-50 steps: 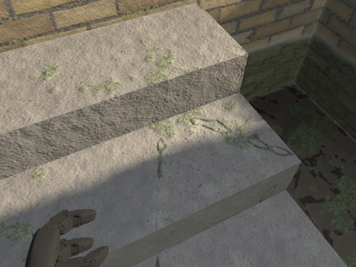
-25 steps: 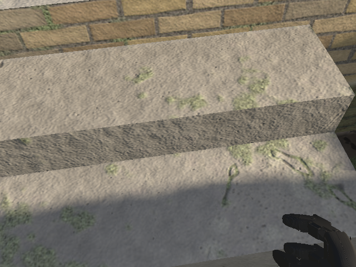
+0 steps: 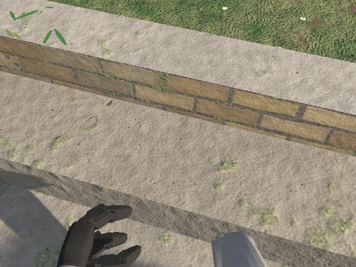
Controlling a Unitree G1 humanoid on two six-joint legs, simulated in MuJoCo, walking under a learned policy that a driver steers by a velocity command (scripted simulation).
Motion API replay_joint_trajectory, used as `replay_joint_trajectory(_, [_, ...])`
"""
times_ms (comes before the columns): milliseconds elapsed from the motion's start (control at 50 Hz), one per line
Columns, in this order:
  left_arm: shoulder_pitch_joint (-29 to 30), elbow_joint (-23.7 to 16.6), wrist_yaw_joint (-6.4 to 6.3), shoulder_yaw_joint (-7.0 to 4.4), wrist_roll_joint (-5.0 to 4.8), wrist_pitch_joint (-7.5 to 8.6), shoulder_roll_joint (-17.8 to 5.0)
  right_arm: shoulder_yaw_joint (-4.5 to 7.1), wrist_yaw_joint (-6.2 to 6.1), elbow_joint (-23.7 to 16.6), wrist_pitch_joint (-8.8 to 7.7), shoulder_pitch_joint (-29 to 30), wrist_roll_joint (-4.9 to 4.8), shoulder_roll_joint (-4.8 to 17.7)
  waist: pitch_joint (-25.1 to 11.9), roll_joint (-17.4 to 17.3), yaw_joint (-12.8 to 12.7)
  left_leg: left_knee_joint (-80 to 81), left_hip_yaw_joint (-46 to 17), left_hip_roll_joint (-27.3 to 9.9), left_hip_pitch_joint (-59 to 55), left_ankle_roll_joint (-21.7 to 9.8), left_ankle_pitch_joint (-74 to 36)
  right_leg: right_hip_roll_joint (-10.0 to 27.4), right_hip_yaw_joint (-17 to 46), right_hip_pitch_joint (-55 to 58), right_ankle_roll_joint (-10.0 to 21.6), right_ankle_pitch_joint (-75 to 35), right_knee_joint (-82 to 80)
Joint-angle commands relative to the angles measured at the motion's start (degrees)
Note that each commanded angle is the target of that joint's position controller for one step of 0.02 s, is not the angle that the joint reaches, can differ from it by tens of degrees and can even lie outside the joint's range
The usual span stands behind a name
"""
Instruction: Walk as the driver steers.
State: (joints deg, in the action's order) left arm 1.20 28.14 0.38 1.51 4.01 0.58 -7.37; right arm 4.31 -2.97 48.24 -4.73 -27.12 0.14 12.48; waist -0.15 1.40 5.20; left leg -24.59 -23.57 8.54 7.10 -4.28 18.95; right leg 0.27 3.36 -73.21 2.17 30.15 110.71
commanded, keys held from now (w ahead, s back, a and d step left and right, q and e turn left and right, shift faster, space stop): q+shift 0.20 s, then shift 0.20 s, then e+shift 0.60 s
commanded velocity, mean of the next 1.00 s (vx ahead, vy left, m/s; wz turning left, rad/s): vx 0.05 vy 0.00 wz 0.04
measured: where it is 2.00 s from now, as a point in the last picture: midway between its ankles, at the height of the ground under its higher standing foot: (227, 132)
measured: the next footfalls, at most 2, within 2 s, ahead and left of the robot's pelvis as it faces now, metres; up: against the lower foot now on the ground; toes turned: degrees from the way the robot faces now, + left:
right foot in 0.08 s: +0.25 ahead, -0.16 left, +0.18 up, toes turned +5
left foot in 0.62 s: +0.30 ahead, +0.07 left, +0.18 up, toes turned +17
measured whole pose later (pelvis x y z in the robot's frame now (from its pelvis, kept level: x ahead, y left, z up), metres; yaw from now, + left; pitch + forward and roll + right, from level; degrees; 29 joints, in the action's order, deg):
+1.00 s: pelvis +0.22 -0.06 +0.16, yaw -2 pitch +0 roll +1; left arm -7.4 35.6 0.2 -6.4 1.3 -4.9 -16.9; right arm 1.8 -2.7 32.8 -2.3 -11.6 2.9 12.9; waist 1.7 0.8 1.0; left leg -33.3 17.3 -8.0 18.0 -1.1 13.9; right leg 4.2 -2.9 -29.9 -3.1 24.1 65.1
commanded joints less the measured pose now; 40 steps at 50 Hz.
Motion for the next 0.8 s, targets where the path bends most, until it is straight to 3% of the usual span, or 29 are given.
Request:
replay_joint_trajectory(20, [13.19, -13.18, -0.39, 1.59, -2.68, -1.09, 0.05, 2.78, -0.75, -4.95, 1.94, 6.64, -0.84, 10.81, 1.93, -7.15, -3.72, 20.23, -5.38, -11.47, 18.66, -8.81, -30.83, 1.16, -6.50, 27.77, 1.07, 3.49, -29.72])
replay_joint_trajectory(40, [2.05, -9.09, -1.43, 0.07, -4.40, -1.87, -1.29, 3.30, -0.14, -7.13, 2.47, 10.91, -1.57, 12.88, -3.54, -10.28, -8.38, 16.31, -0.07, -11.07, 23.59, -5.95, -47.63, -0.50, -8.56, 46.89, 2.02, 1.30, -32.31])
replay_joint_trajectory(60, [-9.57, -4.67, -2.38, -2.01, -5.09, -2.41, -4.50, 3.98, 0.42, -7.72, 2.18, 11.15, -2.05, 15.56, -13.01, -10.20, -12.04, 8.83, 0.02, -11.74, 19.39, -3.38, -70.71, -3.66, -7.54, 60.17, 2.80, 0.00, -32.53])
replay_joint_trajectory(80, [-20.00, -2.00, -3.04, -4.19, -4.98, -1.89, -8.10, 4.79, 1.30, -8.09, 1.16, 13.72, -3.17, 16.75, -19.03, -7.06, -17.99, -5.68, 1.71, -9.57, 15.13, -0.39, -78.82, -4.00, -3.47, 69.10, 3.13, -5.15, -44.56])
replay_joint_trajectory(100, [-24.55, -1.06, -3.62, -6.10, -2.60, -0.69, -13.84, 4.05, 2.61, -11.04, -0.07, 18.13, -3.71, 13.40, -23.88, 7.70, -20.79, -25.72, 3.43, -3.08, 20.36, 2.44, -51.10, 5.26, 14.03, 75.61, 4.33, 2.83, -62.99])
replay_joint_trajectory(120, [-17.23, -1.85, -3.89, -7.36, -2.25, -1.00, -20.33, 2.73, 4.16, -15.81, 0.25, 15.62, -1.55, 6.50, -26.29, 31.52, -12.52, -50.94, 9.52, 3.74, 27.57, 5.77, 3.46, 21.99, 42.43, 68.35, 8.78, 0.09, -81.20])
replay_joint_trajectory(140, [-8.69, -4.02, -4.28, -6.41, -3.17, -1.41, -15.37, 2.66, 4.56, -15.36, 0.61, 10.05, 2.24, 5.40, -22.69, 27.54, -6.81, -64.57, 9.62, -0.73, 30.21, 4.89, 2.25, 21.61, 49.14, 61.23, 9.71, 4.08, -84.85])
replay_joint_trajectory(180, [-2.30, -2.56, -5.56, -3.53, -3.28, -1.12, -4.72, 2.05, 3.63, -15.24, 3.50, 11.68, 3.26, 4.65, -4.73, 11.70, -1.74, -65.39, 17.18, -5.91, 36.46, 4.06, -6.13, 19.20, 32.20, 47.71, 6.75, 19.86, -79.77])
replay_joint_trajectory(220, [-3.45, 0.67, -5.80, -2.84, -3.02, -0.54, -1.73, 1.11, 3.02, -14.96, 5.46, 11.83, 3.85, 2.51, 1.22, 5.43, -0.82, -72.54, 19.30, -5.91, 35.97, 3.79, -8.03, 17.23, 18.48, 38.20, 7.18, 8.56, -75.02])
replay_joint_trajectory(240, [-4.80, 2.91, -5.39, -3.09, -2.42, 0.11, -2.17, 0.57, 2.70, -15.44, 6.16, 12.97, 3.58, 1.58, 2.11, 2.48, -0.64, -74.24, 19.46, -5.43, 36.36, 3.35, -9.50, 16.77, 13.49, 36.66, 6.93, 3.36, -74.38])
replay_joint_trajectory(300, [-8.33, 6.74, -3.49, -4.04, -2.27, 2.61, -4.65, -0.48, 1.13, -16.35, 6.11, 16.88, 3.59, 0.35, 0.60, 3.31, -1.82, -80.78, 17.80, -3.98, 44.19, 2.66, -11.13, 18.06, 9.14, 43.51, 6.32, -5.42, -75.36])
replay_joint_trajectory(320, [-9.65, 7.59, -3.17, -4.32, -2.47, 3.08, -5.27, -0.57, 0.88, -17.01, 6.00, 18.64, 3.53, 0.88, 0.25, 2.53, -2.54, -81.02, 16.94, -3.98, 46.91, 3.00, -11.49, 18.62, 8.52, 46.17, 5.96, -6.10, -76.36])
replay_joint_trajectory(360, [-12.99, 9.29, -2.60, -5.13, -1.69, 3.91, -7.17, -0.62, 1.05, -18.60, 5.21, 22.41, 4.01, 2.21, -0.41, 1.48, -3.77, -76.02, 16.55, -4.61, 51.35, 3.67, -10.86, 18.99, 6.35, 53.01, 6.29, -9.44, -79.53])
replay_joint_trajectory(400, [-13.94, 9.68, -3.11, -5.83, -1.87, 4.09, -8.43, -0.48, 1.26, -20.58, 5.08, 25.38, 3.74, 2.60, -1.09, 3.07, -3.66, -68.99, 15.40, -6.18, 51.66, 5.01, -11.95, 20.65, 5.42, 56.96, 6.07, -20.25, -81.34])
replay_joint_trajectory(420, [-15.79, 10.47, -3.40, -5.93, -1.98, 3.98, -8.52, -0.70, 1.54, -20.77, 4.96, 26.94, 3.75, 2.42, -2.11, 2.42, -5.13, -66.09, 15.13, -5.75, 50.88, 5.27, -13.27, 20.40, 4.49, 58.94, 6.69, -24.24, -81.65])
replay_joint_trajectory(460, [-19.14, 11.24, -4.25, -5.83, -2.00, 2.64, -9.62, -1.54, 2.94, -20.83, 4.82, 26.76, 3.34, 1.27, -3.05, 4.43, -6.57, -54.74, 19.90, -6.04, 48.70, 6.19, -9.64, 18.17, 2.99, 64.04, 9.24, -28.16, -84.06])
replay_joint_trajectory(480, [-17.60, 10.67, -5.15, -5.22, -2.40, 1.83, -9.27, -3.26, 4.57, -21.27, 4.54, 25.99, 1.91, -1.59, -4.82, 6.07, -4.88, -38.49, 21.67, -11.05, 41.09, 5.62, -3.41, 16.74, 1.27, 64.31, 8.17, -28.66, -87.93])
replay_joint_trajectory(500, [-18.62, 11.01, -5.03, -5.35, -2.83, 0.99, -8.92, -3.67, 5.68, -18.30, 4.71, 24.90, 0.78, -1.98, -5.77, 2.63, -7.35, -28.12, 30.10, -8.28, 29.38, 5.29, 3.59, 11.64, -4.65, 60.87, 7.08, -25.39, -88.87])
replay_joint_trajectory(520, [-22.32, 11.76, -4.94, -6.32, -2.73, 0.25, -11.42, -3.63, 6.05, -18.58, 4.85, 26.11, -0.50, -2.60, -4.38, 6.49, -10.03, -22.57, 33.16, -6.23, 23.98, 5.38, 6.75, 10.74, -2.98, 61.00, 7.13, -22.63, -90.54])
replay_joint_trajectory(540, [-21.93, 11.79, -4.55, -6.87, -2.75, 0.46, -13.72, -3.11, 6.09, -18.67, 4.41, 24.42, -0.56, -2.15, -4.53, 11.14, -9.05, -21.97, 30.03, -6.78, 16.73, 3.84, 2.14, 13.69, -0.91, 59.31, 7.05, -31.60, -90.93])
replay_joint_trajectory(580, [-17.59, 11.09, -3.26, -7.48, -2.44, 0.06, -14.21, -2.13, 4.72, -16.65, 3.30, 17.75, -0.75, -0.61, -2.87, 9.92, -5.22, -9.65, 28.84, -5.55, 12.35, 1.92, -7.65, 12.08, -2.08, 61.62, 5.62, -41.36, -84.46])
replay_joint_trajectory(600, [-16.63, 10.99, -2.31, -7.68, -3.27, -0.16, -14.04, -1.78, 3.82, -15.31, 2.13, 14.19, -0.17, -0.01, -4.27, 5.82, -3.03, 0.83, 28.08, -5.61, 5.05, 2.01, -15.06, 9.47, -3.36, 60.86, 4.12, -39.30, -77.81])
replay_joint_trajectory(620, [-18.73, 11.04, -1.44, -7.28, -4.19, 0.19, -11.50, -1.27, 3.07, -15.23, 0.93, 12.21, 2.34, 1.65, -7.39, 0.65, -2.80, 0.92, 23.65, -10.64, -5.75, 2.64, -18.69, 6.69, -5.12, 53.80, 2.26, -27.67, -70.93])
replay_joint_trajectory(640, [-17.93, 7.64, -1.09, -5.57, -4.20, -0.36, -5.38, -0.95, 2.15, -18.00, 0.49, 10.71, 3.03, 5.61, -9.43, -11.23, -2.90, -1.68, 6.10, -29.64, -12.88, 0.49, -45.37, 2.22, -6.95, 42.01, -0.36, 2.13, -58.17])
replay_joint_trajectory(660, [-19.67, 7.48, -1.93, -6.35, -4.85, -2.05, -7.56, -0.70, 0.58, -18.81, 1.58, 11.07, 2.22, 6.93, -14.87, -14.78, -1.82, 0.06, 3.06, -34.37, -8.21, -7.26, -44.21, -0.90, -3.69, 40.03, -2.24, 9.68, -46.51])
replay_joint_trajectory(680, [-20.28, 8.45, -2.32, -7.28, -3.55, -2.84, -10.42, -1.20, 0.00, -20.45, 2.26, 12.64, 1.61, 4.64, -12.30, -9.79, -2.68, 2.20, 3.59, -33.66, -4.07, -9.68, -34.25, -0.52, -1.78, 39.24, -3.67, 6.78, -37.45])
replay_joint_trajectory(720, [-18.52, 8.40, -2.04, -8.38, -2.03, -3.19, -11.80, -2.73, -0.32, -21.40, 1.99, 19.30, 1.38, 1.45, -3.64, -8.89, -7.06, 5.96, 10.50, -27.41, 3.81, -6.96, -13.97, 1.30, -1.02, 36.28, -6.20, -1.47, -32.52])
replay_joint_trajectory(740, [-18.57, 8.35, -1.88, -8.74, -1.77, -3.61, -12.05, -2.78, -0.65, -21.64, 1.53, 20.97, 1.21, 1.20, -2.03, -10.03, -7.90, 7.25, 13.91, -25.73, 6.21, -5.92, -12.67, 1.86, -1.49, 37.01, -7.24, -4.55, -32.21])
replay_joint_trajectory(800, [-19.86, 9.74, -1.80, -8.92, -1.94, -4.71, -11.42, -2.53, -0.86, -20.70, 0.80, 19.80, 1.49, 2.13, -3.43, -7.33, -8.00, 6.46, 19.71, -25.09, 5.31, -7.36, -17.95, 1.44, -2.91, 37.79, -8.26, -9.46, -28.90])
Keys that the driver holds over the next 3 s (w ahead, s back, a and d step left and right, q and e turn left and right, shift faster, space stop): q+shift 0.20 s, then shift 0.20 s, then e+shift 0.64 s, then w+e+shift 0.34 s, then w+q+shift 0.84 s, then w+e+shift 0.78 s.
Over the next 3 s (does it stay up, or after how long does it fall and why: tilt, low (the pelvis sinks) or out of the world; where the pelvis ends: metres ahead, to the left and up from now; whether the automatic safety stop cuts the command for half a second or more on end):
stays up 1.80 -0.28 0.50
